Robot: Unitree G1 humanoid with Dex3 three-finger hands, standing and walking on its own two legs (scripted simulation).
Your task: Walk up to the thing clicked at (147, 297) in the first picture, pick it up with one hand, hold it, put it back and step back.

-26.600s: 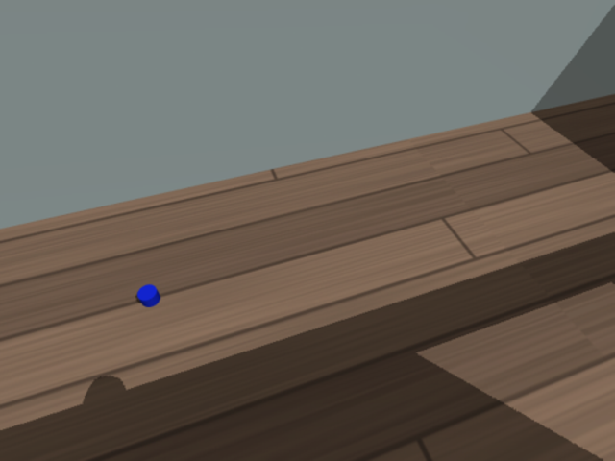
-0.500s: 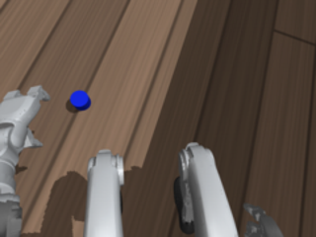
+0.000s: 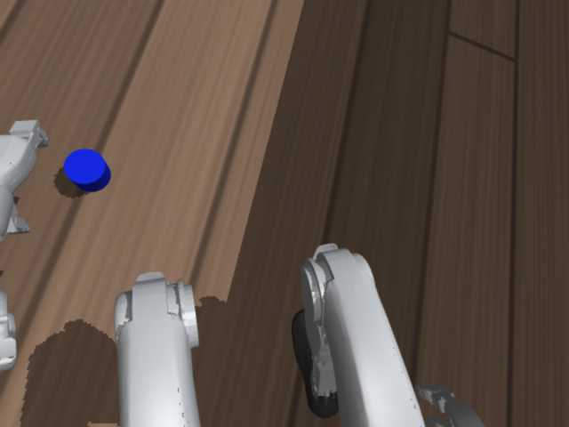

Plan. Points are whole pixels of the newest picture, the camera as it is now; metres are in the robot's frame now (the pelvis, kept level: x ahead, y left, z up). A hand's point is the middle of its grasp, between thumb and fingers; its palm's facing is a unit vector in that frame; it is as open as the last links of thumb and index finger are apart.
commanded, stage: rise first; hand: left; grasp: from above
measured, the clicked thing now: (88, 170) +0.55 +0.28 -0.33
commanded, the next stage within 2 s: approach in 0.74 s
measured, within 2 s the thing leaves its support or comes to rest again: neither
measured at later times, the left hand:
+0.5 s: hand (35, 184) +0.48 +0.31 -0.20, palm faces -0.46 -0.07 -0.88, open 13.7 cm
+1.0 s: hand (42, 179) +0.49 +0.31 -0.21, palm faces -0.46 -0.07 -0.88, open 13.9 cm
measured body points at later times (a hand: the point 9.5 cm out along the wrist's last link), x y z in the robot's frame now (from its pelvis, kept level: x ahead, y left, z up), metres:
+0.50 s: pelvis +0.01 +0.00 -0.02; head +0.26 +0.07 +0.34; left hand +0.50 +0.31 -0.15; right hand +0.05 -0.28 -0.11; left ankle +0.08 +0.12 -0.32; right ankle +0.11 -0.15 -0.32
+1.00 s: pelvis +0.01 +0.00 -0.03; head +0.27 +0.09 +0.33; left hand +0.51 +0.31 -0.16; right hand +0.04 -0.28 -0.11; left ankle +0.08 +0.12 -0.32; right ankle +0.11 -0.15 -0.32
